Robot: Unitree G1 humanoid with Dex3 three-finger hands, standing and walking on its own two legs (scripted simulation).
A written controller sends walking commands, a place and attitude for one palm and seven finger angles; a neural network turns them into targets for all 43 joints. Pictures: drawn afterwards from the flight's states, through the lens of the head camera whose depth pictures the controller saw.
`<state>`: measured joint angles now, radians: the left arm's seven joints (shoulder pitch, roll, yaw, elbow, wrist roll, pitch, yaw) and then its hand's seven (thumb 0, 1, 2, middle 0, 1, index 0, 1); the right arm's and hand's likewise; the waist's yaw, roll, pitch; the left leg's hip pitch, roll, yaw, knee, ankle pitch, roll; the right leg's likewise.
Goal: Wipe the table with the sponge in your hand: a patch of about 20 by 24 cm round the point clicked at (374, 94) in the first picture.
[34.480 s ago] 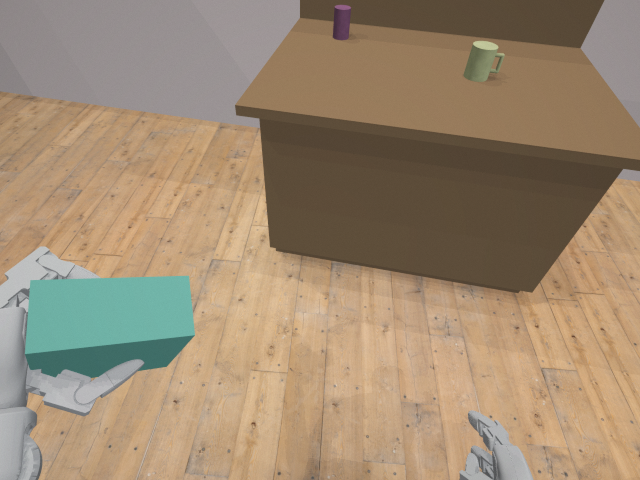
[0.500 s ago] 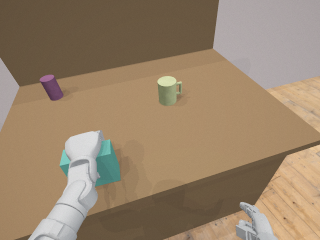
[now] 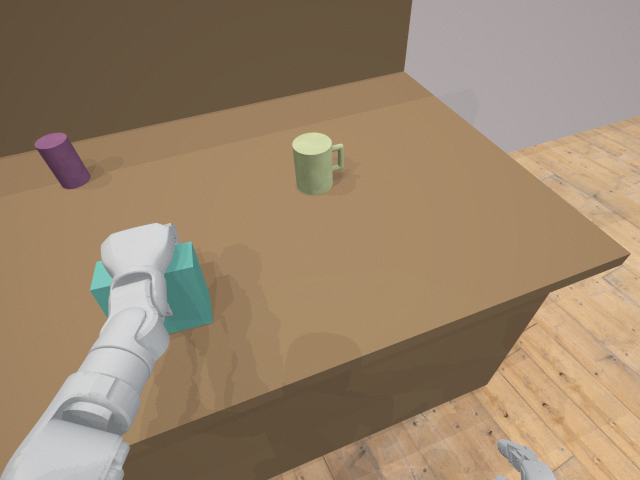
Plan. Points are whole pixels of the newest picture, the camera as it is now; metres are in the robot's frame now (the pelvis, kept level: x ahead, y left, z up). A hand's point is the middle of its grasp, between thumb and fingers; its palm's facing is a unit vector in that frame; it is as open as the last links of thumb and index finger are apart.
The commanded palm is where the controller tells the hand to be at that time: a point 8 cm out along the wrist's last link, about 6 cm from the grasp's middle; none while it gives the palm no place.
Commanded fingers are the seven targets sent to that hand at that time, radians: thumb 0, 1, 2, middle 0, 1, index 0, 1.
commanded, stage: wipe forward along the middle lane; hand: left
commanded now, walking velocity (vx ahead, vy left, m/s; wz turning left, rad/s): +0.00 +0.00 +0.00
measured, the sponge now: (161, 302) +0.36 +0.27 +0.00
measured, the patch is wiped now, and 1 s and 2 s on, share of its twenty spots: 1.00 1.00 1.00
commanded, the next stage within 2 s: slide back across to the first lane in 0.72 s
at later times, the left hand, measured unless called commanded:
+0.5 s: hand (149, 254) +0.41 +0.29 +0.05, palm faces -0.08 -0.01 -1.00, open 10.1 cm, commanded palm +0.40 +0.28 +0.08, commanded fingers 0.00 0.10 1.30 -1.20 -1.60 -1.20 -1.60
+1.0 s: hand (140, 234) +0.45 +0.32 +0.05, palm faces -0.08 -0.03 -1.00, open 10.1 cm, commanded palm +0.41 +0.32 +0.10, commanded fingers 0.00 0.10 1.30 -1.20 -1.60 -1.20 -1.60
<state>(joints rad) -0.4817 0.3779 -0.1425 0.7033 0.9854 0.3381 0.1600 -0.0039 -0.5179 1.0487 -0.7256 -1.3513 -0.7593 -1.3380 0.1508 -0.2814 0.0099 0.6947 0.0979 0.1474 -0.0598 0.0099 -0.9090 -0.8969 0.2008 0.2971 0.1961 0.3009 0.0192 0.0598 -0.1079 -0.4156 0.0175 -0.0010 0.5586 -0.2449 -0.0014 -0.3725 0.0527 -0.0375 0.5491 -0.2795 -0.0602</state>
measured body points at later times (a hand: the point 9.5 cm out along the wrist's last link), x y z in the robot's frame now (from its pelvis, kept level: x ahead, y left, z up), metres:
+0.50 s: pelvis +0.00 +0.02 +0.00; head +0.03 +0.01 +0.45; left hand +0.41 +0.29 +0.10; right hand +0.14 -0.23 -0.13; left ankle +0.02 +0.13 -0.73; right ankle +0.00 -0.08 -0.73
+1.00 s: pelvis +0.01 +0.03 -0.01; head +0.06 +0.03 +0.44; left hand +0.45 +0.32 +0.10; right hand +0.07 -0.24 -0.13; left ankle +0.02 +0.13 -0.73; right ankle +0.00 -0.08 -0.73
